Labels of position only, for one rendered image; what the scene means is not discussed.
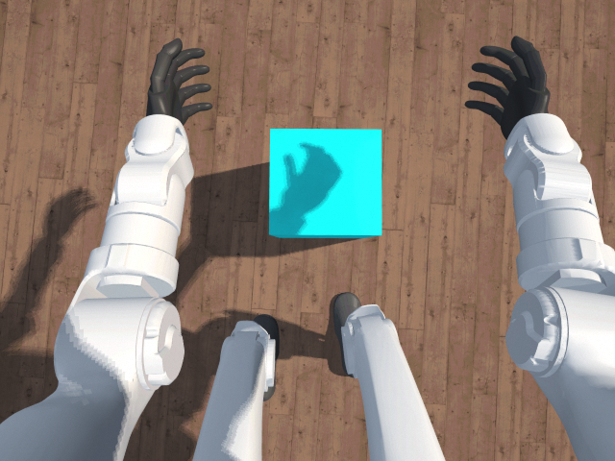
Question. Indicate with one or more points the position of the right robot forearm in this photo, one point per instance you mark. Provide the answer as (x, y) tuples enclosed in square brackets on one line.
[(561, 242)]

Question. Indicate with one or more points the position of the carton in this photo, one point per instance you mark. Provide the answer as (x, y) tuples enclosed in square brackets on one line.
[(325, 183)]

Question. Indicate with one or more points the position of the right robot upper arm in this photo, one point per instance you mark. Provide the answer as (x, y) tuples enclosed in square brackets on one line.
[(566, 339)]

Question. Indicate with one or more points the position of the robot right thigh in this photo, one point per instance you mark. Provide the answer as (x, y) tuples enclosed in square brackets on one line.
[(397, 422)]

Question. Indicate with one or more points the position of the left robot hand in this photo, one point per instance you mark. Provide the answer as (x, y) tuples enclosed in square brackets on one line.
[(165, 95)]

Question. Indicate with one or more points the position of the left robot foot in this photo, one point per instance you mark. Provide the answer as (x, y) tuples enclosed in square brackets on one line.
[(270, 325)]

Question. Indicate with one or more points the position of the right robot hand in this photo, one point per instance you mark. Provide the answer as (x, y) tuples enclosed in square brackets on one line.
[(526, 92)]

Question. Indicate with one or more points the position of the left robot forearm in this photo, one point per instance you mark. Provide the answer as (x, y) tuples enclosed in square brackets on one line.
[(136, 257)]

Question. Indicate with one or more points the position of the left robot upper arm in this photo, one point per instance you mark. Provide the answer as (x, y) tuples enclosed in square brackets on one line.
[(112, 355)]

